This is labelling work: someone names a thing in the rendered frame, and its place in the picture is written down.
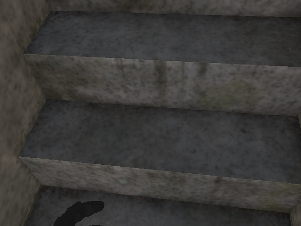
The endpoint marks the left robot hand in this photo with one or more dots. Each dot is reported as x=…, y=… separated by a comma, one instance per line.
x=78, y=211

